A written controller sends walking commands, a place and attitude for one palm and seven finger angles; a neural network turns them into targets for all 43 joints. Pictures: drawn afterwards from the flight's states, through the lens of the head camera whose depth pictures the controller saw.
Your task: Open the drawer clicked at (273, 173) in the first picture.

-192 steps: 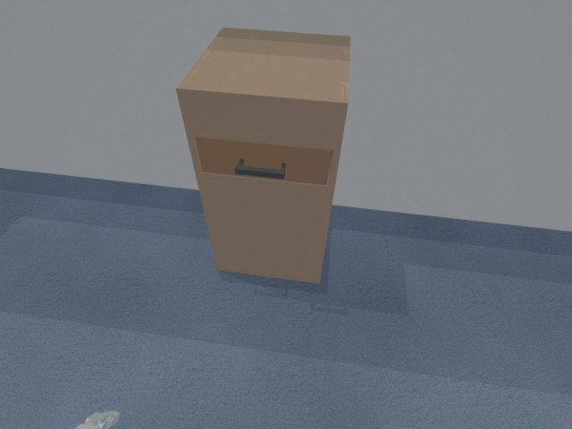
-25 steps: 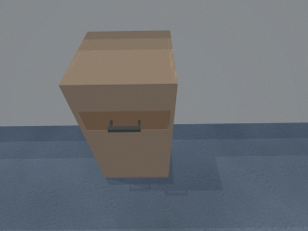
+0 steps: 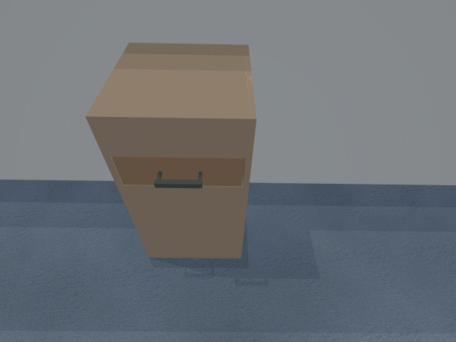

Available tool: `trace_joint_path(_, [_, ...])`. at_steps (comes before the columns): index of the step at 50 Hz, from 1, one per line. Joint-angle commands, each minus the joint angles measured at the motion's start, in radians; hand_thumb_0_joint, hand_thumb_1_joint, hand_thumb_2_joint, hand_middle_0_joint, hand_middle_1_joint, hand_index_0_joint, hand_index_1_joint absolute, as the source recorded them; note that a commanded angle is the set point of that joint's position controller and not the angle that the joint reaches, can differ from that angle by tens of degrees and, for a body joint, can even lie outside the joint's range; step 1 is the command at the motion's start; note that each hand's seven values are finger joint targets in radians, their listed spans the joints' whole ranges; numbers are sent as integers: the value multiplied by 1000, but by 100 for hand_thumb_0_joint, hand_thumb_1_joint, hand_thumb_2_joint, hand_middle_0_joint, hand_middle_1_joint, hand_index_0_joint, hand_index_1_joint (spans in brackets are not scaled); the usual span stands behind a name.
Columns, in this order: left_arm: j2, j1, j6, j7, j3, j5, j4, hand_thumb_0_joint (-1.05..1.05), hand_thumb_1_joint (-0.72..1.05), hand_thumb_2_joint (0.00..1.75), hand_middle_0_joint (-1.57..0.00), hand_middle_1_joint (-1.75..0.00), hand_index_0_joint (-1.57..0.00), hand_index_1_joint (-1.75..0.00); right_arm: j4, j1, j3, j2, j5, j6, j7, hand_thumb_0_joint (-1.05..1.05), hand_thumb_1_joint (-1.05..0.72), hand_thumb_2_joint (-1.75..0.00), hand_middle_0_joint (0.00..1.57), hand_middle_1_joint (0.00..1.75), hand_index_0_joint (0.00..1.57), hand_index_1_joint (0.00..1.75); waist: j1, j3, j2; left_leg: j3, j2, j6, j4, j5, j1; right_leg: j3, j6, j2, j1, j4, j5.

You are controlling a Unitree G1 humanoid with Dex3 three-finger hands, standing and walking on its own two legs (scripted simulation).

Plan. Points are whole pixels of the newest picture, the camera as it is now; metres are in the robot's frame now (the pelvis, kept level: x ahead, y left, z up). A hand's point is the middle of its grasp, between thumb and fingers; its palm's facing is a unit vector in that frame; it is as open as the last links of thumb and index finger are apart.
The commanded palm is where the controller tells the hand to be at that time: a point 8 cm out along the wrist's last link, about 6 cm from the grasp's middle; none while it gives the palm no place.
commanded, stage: look again from close up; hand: left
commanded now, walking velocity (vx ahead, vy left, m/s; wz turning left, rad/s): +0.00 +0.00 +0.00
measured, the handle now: (179, 179) +0.59 +0.18 -0.17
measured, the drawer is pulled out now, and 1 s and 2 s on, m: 0.00 0.00 0.00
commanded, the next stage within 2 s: raise the hand with hooked fingers in 0.60 s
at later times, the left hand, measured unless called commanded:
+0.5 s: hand out of the picture +0.05 +0.21 -0.18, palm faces +0.03 -0.98 -0.21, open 7.4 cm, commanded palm none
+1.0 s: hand (117, 278) +0.23 +0.22 -0.03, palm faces +0.00 -0.37 -0.93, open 7.9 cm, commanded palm +0.16 +0.25 -0.03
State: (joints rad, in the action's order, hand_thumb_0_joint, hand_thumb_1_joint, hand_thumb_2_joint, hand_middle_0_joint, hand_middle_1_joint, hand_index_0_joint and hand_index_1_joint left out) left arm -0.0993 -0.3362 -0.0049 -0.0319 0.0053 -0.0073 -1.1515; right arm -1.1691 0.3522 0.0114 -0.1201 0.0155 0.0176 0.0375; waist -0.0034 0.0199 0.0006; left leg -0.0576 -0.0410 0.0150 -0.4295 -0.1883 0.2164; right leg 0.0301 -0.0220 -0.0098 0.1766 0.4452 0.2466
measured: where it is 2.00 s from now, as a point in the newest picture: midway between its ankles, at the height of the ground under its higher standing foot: outside the picture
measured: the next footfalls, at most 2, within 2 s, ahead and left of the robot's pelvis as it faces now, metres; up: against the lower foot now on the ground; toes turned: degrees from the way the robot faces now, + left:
none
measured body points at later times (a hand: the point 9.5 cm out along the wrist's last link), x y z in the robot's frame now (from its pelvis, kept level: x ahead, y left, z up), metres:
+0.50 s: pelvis +0.03 +0.03 -0.01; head +0.02 +0.03 +0.44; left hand +0.04 +0.26 -0.16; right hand +0.02 -0.18 -0.17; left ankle +0.03 +0.13 -0.74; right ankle +0.00 -0.10 -0.74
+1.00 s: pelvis +0.01 +0.02 -0.03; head +0.02 -0.02 +0.42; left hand +0.23 +0.24 +0.02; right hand +0.20 -0.24 -0.12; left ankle +0.03 +0.13 -0.74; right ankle +0.00 -0.10 -0.74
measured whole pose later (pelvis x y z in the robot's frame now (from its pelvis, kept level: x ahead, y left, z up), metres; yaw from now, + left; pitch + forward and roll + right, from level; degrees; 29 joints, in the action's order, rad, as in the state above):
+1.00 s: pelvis +0.01 +0.02 -0.03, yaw -2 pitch +7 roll +2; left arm -0.28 -0.34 -0.05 -0.36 -0.07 -0.78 -0.06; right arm -0.65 0.14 0.04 -0.25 0.03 -0.11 0.01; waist 0.01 -0.13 0.05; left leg -0.10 -0.01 -0.01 -0.70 -0.33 0.49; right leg -0.02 -0.01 0.02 0.49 0.76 0.40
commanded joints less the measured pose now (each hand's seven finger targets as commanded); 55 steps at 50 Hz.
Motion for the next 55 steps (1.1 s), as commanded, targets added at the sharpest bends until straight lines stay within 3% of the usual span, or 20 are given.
trace_joint_path(1, [-87, -60, 15, -6, 16, 0, 25, 0, 90, 90, -20, -30, -20, -30, 32, 50, 3, -65, 0, -21, 2, 0, -90, -90, 20, 30, 20, 30, 0, 85, -3, 81, -53, -28, 88, -44, -7, -108, -8, 100, 112, -147, 68])
trace_joint_path(3, [-85, -63, 15, -7, 15, 0, 22, 0, 90, 90, -20, -30, -20, -30, 32, 51, 2, -68, -2, -22, 3, 0, -90, -90, 20, 30, 20, 30, 0, 91, 12, 83, -57, -27, 89, -50, -5, -106, -8, 97, 112, -144, 58])
trace_joint_path(4, [-129, -130, 51, -41, 3, -21, 9, 0, 90, 90, -20, -30, -20, -30, 106, -92, -1, -103, -6, -44, -16, 0, -90, -90, 20, 30, 20, 30, 54, 117, -19, 45, -55, 7, -141, -16, 97, -169, 3, 162, 95, -136, -293])
trace_joint_path(5, [-173, -73, 60, -33, 9, -14, 59, 0, 90, 90, -20, -30, -20, -30, 135, -16, 2, -49, -6, -30, -23, 0, -90, -90, 20, 30, 20, 30, -26, 33, -46, 49, -14, -3, -161, -153, 56, -219, -39, 221, 115, -180, -43])
trace_joint_path(6, [-165, -24, 58, -26, 12, -14, 81, 0, 90, 90, -20, -30, -20, -30, 118, 18, 6, -52, 0, -28, -24, 0, -90, -90, 20, 30, 20, 30, -41, 44, -2, 45, -13, -11, -139, -125, 20, -195, -62, 196, 167, -179, 145])
trace_joint_path(8, [-153, -15, 61, -23, 11, -10, 95, 0, 90, 90, -20, -30, -20, -30, 114, 78, 0, -62, 3, -33, -30, 0, -90, -90, 20, 30, 20, 30, -55, -8, 35, 59, -20, -24, -99, -50, -6, -130, -60, 139, 159, -108, 146])
trace_joint_path(14, [-104, -61, 41, -15, 0, -9, 91, 0, 90, 90, -20, -30, -20, -30, 143, 38, -6, -105, 1, -50, -17, 0, -90, -90, 20, 30, 20, 30, -2, 83, 33, 137, -71, -65, 24, -18, 114, -63, -29, 71, 74, -1, 20])
trace_joint_path(17, [-110, -52, 35, -13, 0, -7, 95, 0, 90, 90, -20, -30, -20, -30, 138, 36, -7, -120, -1, -50, -15, 0, -90, -90, 20, 30, 20, 30, 0, 107, -21, 133, -65, -65, 46, -24, 113, -61, -19, 76, 73, -5, 7])
trace_joint_path(34, [-139, -37, 28, -10, 7, -6, 84, 0, 90, 90, -20, -30, -20, -30, 98, -4, -11, -138, -2, -54, -6, 0, -90, -90, 20, 30, 20, 30, 4, 26, 5, 92, -62, -65, 28, 193, -29, -58, -2, 100, 12, -14, -149])
trace_joint_path(35, [-169, -72, 40, -47, 3, -18, 69, 0, 90, 90, -20, -30, -20, -30, 166, -81, -2, -178, -15, -53, -15, 0, -90, -90, 20, 30, 20, 30, 27, 92, -71, 87, -82, -35, -137, 299, 49, -104, 10, 137, 70, -52, -349])
trace_joint_path(36, [-504, 708, 191, -69, 16, -183, 1603, 0, 88, 89, -20, -32, -20, -32, 499, -77, 15, -317, -57, -197, 20, 0, -90, -90, 20, 30, 20, 30, -62, -419, 235, 74, 17, -57, -19, 431, -253, -80, -27, 22, 60, 91, -356])
trace_joint_path(37, [-413, 224, 102, -139, 34, -206, 1306, 0, 85, 88, -20, -33, -20, -33, 446, -148, 0, -218, -43, -304, 64, 0, -90, -90, 20, 30, 20, 30, 23, -369, 374, 83, -39, -26, 4, 573, -342, 21, -33, 15, 150, 187, -59])
trace_joint_path(38, [-314, 170, 28, -189, 10, -145, 1243, 0, 83, 87, -21, -34, -21, -34, 369, -140, 26, -213, -49, -332, 69, 0, -90, -90, 20, 30, 20, 30, -3, -278, 260, 83, -42, 15, 19, 429, -200, 46, -13, 9, 199, 210, 77])
trace_joint_path(39, [-97, -128, -72, -196, -116, -178, 1046, 0, 81, 86, -21, -36, -21, -36, 374, -145, 17, -164, -71, -334, 72, 0, -90, -90, 20, 30, 20, 30, -7, -165, 181, 89, -40, -14, 34, 319, -102, 45, -2, 11, 240, 206, 108])
trace_joint_path(40, [-137, 57, -58, -202, -131, -215, 1268, 0, 78, 85, -21, -37, -21, -37, 465, -186, 16, -197, -60, -340, 56, 0, -90, -90, 20, 30, 20, 30, -5, -69, 139, 99, -19, -17, 12, 188, -7, 40, -6, 24, 231, 156, 53])
trace_joint_path(43, [-249, -53, -52, -276, -82, -493, 1213, 0, 71, 82, -21, -42, -21, -42, 555, -211, 26, -252, -9, -306, 36, 0, -90, -90, 20, 30, 20, 30, -15, -88, 18, 99, 32, -37, -111, 76, 116, 17, -30, 1, 290, 128, 7])
trace_joint_path(47, [-147, -379, -77, -325, -136, -829, 1014, 0, 62, 78, -22, -48, -22, -48, 663, -283, 66, -247, 32, -162, -29, 0, -90, -90, 20, 30, 20, 30, 82, -63, -252, 52, 36, -20, -194, 61, 265, 8, -38, -28, 374, 185, 53])
trace_joint_path(48, [-176, -424, -59, -327, -95, -885, 1005, 0, 60, 77, -22, -50, -22, -50, 679, -296, 72, -240, 27, -122, -48, 0, -90, -90, 20, 30, 20, 30, 119, -90, -249, 40, 44, -18, -203, 71, 294, -31, -48, -24, 336, 197, -3])
trace_joint_path(51, [-300, -310, 13, -363, -13, -1008, 1121, 0, 53, 74, -23, -54, -23, -54, 744, -353, 56, -224, 24, -58, -69, 0, -90, -90, 20, 30, 20, 30, 155, -179, -205, 14, 73, -19, -251, 25, 356, -98, -49, -4, 306, 244, -53])
trace_joint_path(55, [-445, -21, 56, -468, 102, -1116, 1319, 0, 43, 70, -23, -60, -23, -60, 787, -350, 56, -201, 56, -8, -57, 0, -90, -90, 20, 30, 20, 30, 133, -305, 29, 10, 100, -34, -337, -25, 297, -175, -50, 0, 380, 268, 26])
